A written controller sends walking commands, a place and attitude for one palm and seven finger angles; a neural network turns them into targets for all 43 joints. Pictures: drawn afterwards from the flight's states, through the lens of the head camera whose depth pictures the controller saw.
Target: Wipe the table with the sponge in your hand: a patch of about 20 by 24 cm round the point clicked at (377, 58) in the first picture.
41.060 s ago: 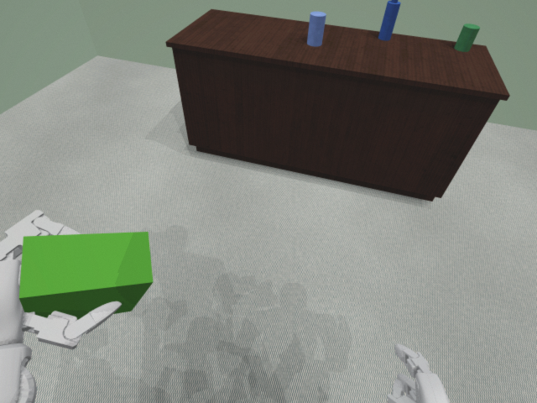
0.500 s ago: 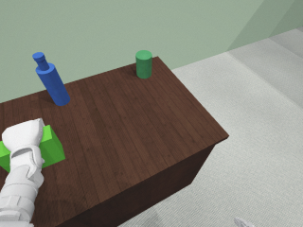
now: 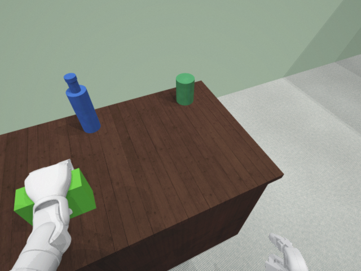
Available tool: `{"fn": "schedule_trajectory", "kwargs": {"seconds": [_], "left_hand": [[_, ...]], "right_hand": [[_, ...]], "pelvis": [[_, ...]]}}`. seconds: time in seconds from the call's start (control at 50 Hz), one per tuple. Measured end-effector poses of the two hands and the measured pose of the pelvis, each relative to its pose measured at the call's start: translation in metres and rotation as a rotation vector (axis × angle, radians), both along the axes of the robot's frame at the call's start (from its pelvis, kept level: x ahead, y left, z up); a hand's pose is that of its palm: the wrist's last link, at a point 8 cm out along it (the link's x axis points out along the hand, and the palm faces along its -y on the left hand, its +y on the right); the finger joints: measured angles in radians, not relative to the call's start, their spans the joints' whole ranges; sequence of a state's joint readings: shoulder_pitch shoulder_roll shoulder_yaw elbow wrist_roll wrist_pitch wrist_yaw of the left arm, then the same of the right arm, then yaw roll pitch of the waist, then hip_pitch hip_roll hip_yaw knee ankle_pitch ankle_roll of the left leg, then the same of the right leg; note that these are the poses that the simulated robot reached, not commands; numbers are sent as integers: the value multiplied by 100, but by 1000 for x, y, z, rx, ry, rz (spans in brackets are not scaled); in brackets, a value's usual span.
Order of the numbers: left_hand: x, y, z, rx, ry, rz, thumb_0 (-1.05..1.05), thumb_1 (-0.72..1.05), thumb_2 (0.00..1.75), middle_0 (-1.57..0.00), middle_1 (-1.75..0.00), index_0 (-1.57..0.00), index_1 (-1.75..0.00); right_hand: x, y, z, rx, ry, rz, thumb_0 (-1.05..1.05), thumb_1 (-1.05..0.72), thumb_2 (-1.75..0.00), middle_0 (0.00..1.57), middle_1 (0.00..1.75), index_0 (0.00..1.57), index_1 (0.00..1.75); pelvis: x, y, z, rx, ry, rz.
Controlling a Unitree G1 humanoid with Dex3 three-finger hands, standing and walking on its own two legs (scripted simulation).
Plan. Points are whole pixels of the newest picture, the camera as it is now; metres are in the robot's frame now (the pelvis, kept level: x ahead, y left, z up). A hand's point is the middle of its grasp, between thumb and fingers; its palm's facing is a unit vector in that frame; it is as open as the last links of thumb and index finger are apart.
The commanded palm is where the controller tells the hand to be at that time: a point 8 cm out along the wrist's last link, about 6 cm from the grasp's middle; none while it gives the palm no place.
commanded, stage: wipe back along the first lane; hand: left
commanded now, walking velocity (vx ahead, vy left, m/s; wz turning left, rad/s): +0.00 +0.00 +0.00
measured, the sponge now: (61, 203) +0.27 +0.33 -0.04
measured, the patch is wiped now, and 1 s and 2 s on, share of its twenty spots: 1.00 1.00 1.00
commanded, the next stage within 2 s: lift the sponge slowly off the table in 0.90 s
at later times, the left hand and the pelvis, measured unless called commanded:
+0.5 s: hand (61, 211) +0.24 +0.30 -0.01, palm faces -0.05 -0.05 -1.00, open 9.8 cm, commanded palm +0.19 +0.27 +0.03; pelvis +0.00 -0.01 +0.00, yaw +0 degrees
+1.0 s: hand (64, 227) +0.20 +0.28 -0.01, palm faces -0.05 -0.07 -1.00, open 9.8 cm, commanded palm +0.16 +0.26 +0.02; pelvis +0.00 -0.01 +0.00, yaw -1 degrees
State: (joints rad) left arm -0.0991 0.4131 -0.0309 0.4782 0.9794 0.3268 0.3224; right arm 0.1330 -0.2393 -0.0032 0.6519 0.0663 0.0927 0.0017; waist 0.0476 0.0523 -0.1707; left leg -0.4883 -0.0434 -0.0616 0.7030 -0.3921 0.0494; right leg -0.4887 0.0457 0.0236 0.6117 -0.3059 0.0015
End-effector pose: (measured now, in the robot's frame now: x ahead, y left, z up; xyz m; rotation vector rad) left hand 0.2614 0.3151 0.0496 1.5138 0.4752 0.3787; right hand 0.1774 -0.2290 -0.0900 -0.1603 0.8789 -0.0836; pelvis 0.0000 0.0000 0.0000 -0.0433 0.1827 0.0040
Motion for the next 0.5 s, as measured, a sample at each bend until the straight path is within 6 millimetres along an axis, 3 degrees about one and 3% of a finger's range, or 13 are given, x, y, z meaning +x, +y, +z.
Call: {"fn": "schedule_trajectory", "kwargs": {"seconds": [0.18,0.5], "left_hand": [[-18,-7,1,-10,-8,-5,0,-45,107,-71,-141,-72,-142],[-41,-23,0,-21,-3,6,1,-45,107,-71,-142,-72,-143]], "right_hand": [[13,3,7,7,-40,18,1,-91,-90,20,30,20,30],[18,2,9,13,-64,26,1,-91,-90,20,30,20,30]], "pelvis": [[3,-1,1,2,-21,-2],[3,-6,2,9,-45,-5]]}}
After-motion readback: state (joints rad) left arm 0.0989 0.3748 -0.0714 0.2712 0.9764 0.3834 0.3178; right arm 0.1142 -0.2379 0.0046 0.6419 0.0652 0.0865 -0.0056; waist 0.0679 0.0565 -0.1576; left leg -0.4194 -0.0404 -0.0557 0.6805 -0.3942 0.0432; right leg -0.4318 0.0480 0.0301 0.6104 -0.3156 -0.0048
